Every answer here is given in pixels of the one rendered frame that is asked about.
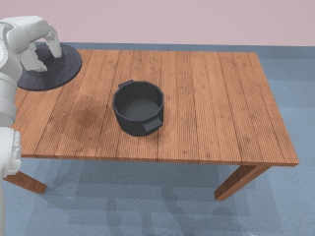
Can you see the left robot hand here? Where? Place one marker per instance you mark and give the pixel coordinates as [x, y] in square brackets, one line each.
[36, 28]

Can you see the lid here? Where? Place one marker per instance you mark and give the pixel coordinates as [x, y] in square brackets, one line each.
[61, 72]

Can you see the knob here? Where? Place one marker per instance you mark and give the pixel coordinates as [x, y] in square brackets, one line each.
[45, 56]

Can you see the robot left upper arm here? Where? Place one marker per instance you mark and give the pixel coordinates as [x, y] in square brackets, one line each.
[10, 164]

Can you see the pot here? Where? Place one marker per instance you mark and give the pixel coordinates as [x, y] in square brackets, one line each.
[138, 107]

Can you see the table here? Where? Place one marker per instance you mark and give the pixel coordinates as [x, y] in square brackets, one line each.
[218, 108]

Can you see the left robot forearm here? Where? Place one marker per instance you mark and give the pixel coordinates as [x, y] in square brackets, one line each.
[13, 42]

